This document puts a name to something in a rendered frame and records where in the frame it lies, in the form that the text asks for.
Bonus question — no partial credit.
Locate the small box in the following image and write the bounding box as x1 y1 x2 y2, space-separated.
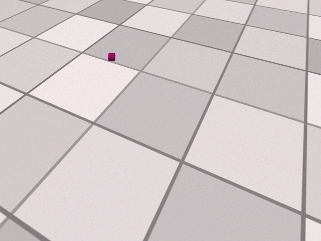
108 53 115 61

